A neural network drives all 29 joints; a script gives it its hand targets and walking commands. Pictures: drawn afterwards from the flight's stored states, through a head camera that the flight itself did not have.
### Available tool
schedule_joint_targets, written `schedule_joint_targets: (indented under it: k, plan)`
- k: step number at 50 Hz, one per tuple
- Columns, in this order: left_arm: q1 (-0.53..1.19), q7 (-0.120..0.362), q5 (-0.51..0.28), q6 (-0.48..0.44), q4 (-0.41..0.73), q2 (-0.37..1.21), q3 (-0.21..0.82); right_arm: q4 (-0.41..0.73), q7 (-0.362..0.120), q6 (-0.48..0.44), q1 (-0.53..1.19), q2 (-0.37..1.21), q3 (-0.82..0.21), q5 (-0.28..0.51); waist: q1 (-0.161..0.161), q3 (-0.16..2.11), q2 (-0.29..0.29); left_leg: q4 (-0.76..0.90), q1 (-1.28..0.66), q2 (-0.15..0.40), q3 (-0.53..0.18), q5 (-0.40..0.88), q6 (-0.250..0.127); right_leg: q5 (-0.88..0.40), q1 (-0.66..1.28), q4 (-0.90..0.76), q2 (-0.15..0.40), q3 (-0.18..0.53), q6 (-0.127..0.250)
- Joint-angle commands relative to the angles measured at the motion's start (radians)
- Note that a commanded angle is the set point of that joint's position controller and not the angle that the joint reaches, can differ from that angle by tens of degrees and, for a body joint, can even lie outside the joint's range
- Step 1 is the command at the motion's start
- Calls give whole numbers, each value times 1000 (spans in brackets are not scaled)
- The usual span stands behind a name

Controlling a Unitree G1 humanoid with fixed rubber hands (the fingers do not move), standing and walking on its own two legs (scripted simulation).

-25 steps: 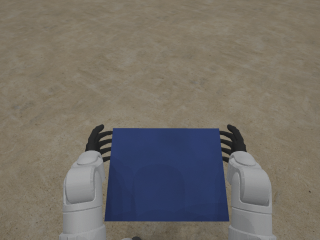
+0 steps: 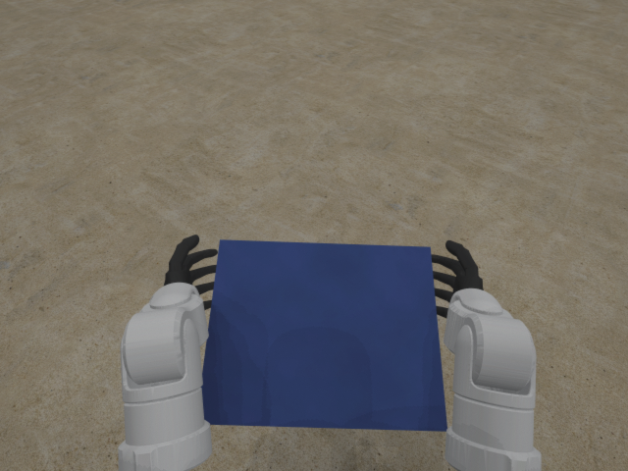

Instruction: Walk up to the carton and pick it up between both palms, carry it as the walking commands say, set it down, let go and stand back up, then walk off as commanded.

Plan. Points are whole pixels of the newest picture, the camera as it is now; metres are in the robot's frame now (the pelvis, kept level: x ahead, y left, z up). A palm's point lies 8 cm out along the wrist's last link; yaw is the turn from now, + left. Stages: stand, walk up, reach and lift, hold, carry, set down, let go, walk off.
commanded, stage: carry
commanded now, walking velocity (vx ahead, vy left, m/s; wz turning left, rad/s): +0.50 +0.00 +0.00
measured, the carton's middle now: (320, 339) +0.28 +0.01 +0.00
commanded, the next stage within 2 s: none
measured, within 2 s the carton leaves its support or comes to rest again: neither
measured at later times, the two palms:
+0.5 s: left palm (231, 136) +0.64 +0.17 +0.08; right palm (411, 139) +0.63 -0.16 +0.09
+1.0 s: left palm (267, 58) +0.97 +0.13 +0.08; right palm (403, 61) +0.97 -0.19 +0.08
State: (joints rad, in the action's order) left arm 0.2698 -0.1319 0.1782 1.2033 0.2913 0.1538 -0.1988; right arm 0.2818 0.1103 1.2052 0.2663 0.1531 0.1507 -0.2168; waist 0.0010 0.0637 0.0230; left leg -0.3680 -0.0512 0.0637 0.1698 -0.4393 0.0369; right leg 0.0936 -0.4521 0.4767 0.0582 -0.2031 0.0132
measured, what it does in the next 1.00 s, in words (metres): walks ahead: left foot, then right foot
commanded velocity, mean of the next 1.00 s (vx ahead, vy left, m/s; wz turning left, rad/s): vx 0.50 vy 0.00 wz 0.00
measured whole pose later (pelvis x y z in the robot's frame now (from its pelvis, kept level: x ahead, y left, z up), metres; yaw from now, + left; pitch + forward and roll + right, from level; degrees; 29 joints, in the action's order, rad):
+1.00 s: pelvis +0.69 -0.04 +0.00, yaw +1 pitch +3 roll +0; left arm 0.26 -0.12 0.18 1.16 0.21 0.15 -0.18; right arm 0.25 0.13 1.19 0.24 0.15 0.17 -0.20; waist -0.01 0.04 0.03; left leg -1.05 0.24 0.08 0.08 -0.47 0.01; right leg 0.20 -0.41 0.56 0.03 -0.21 0.08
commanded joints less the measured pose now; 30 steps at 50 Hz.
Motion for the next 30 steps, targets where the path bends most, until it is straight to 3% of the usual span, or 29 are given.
schedule_joint_targets:
  k: [1,2,3,4,5,6,8,10,13,16,17,18,21,22,23,24,25,26,27,28,29,30]
  plan:
    - [383,365,-505,21,-92,903,738,-23,-324,19,424,873,-698,499,-48,295,-216,-619,377,38,56,454,-23,223,577,-137,172,316,75]
    - [384,364,-491,9,-129,904,720,0,-326,29,466,885,-729,517,-27,308,-437,-800,671,-102,-14,-80,-11,51,731,-252,358,733,206]
    - [369,365,-478,6,-111,916,711,-9,-326,22,464,902,-718,521,-27,327,-305,-915,739,-26,-114,-94,-43,-70,752,-237,390,735,232]
    - [420,370,-498,6,-70,964,739,3,-325,8,474,922,-714,519,-24,338,-212,-928,756,8,-144,-36,-51,-239,758,-184,347,586,201]
    - [433,374,-510,-1,-56,973,746,9,-323,-5,484,943,-721,518,-23,336,-121,-868,738,31,-155,29,-58,-315,712,-156,318,491,163]
    - [469,375,-525,-10,-30,988,754,20,-320,-17,498,960,-723,522,-20,334,-88,-788,718,46,-149,79,-52,-334,680,-165,296,410,135]
    - [483,377,-533,-30,-4,979,749,36,-310,-38,499,986,-726,525,-6,320,-144,-678,676,40,-135,143,-45,-244,618,-204,251,321,110]
    - [481,382,-541,-43,34,962,751,37,-295,-52,460,998,-724,512,-5,314,-139,-600,679,23,-102,170,-32,-195,611,-238,240,260,124]
    - [455,386,-532,-43,39,930,749,56,-281,-57,428,991,-742,506,-8,263,-170,-455,731,26,-69,265,-18,-221,617,-272,223,197,130]
    - [396,378,-508,-33,26,884,747,47,-282,-49,375,973,-747,502,-9,207,-151,-232,692,4,-21,357,-26,-302,607,-268,175,112,111]
    - [379,376,-502,-28,21,878,748,36,-284,-47,352,948,-746,498,-16,188,-147,-182,668,-24,30,370,-36,-340,601,-270,169,100,100]
    - [367,373,-487,-25,2,873,737,32,-288,-39,359,948,-751,504,-12,195,-175,-132,627,-23,32,403,-46,-389,623,-239,160,78,84]
    - [365,370,-470,-15,-14,877,735,18,-300,-24,363,937,-745,513,-6,230,-210,-64,415,-77,103,444,-68,-662,582,-60,130,5,30]
    - [369,373,-474,-13,-25,880,730,20,-302,-24,381,943,-744,521,10,280,-195,-25,235,-100,123,439,-71,-650,516,76,99,-31,-7]
    - [382,376,-479,-14,-17,880,735,1,-303,-25,368,939,-727,515,27,360,-122,-65,13,-26,18,365,-86,-458,374,244,67,-21,-37]
    - [408,378,-480,-11,-27,879,731,-22,-302,-21,364,940,-709,493,39,375,20,-44,-82,147,-227,326,-112,-224,238,464,10,-10,-50]
    - [426,380,-508,3,17,890,774,-27,-311,-23,350,920,-717,500,25,398,299,29,-297,336,-617,379,-279,336,-110,703,-128,71,-58]
    - [428,379,-506,4,-11,905,779,-10,-315,-29,367,915,-700,510,27,385,285,62,-293,394,-622,417,-302,429,-225,873,-49,167,-37]
    - [429,374,-511,-6,-14,928,783,-3,-318,-28,396,924,-707,516,25,354,202,51,-260,349,-513,547,-259,378,-261,873,-10,217,-24]
    - [465,374,-510,-13,11,942,785,6,-316,-36,403,949,-705,512,29,331,115,50,-205,315,-422,629,-218,291,-246,796,15,221,-18]
    - [459,369,-501,-17,12,965,778,30,-317,-42,412,969,-705,511,24,303,59,71,-146,288,-338,630,-179,224,-224,706,40,207,-13]
    - [456,366,-495,-25,15,957,763,38,-315,-45,428,984,-713,524,19,308,42,91,-137,269,-292,595,-158,189,-198,628,40,195,-18]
